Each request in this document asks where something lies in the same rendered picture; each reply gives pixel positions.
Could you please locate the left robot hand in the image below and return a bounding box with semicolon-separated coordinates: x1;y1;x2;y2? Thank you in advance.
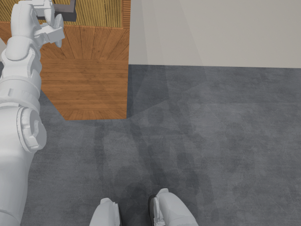
11;0;65;50

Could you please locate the robot thigh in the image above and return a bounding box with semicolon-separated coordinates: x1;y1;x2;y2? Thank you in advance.
89;202;120;226
154;192;198;226

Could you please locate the robot left upper arm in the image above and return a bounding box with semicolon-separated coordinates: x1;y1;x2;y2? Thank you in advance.
0;106;47;226

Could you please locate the right robot thigh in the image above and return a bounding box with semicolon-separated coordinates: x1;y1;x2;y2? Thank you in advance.
154;192;198;226

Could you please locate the cabinet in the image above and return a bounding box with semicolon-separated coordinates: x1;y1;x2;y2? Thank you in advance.
0;0;131;121

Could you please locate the drawer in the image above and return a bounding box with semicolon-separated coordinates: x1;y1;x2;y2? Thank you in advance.
0;0;121;27

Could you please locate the left robot thigh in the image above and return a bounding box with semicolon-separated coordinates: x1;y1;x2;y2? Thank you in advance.
89;202;120;226

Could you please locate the handle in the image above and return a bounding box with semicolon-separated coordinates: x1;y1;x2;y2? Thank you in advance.
36;0;77;22

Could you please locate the left robot forearm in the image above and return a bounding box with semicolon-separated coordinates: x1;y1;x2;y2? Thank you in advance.
0;36;42;115

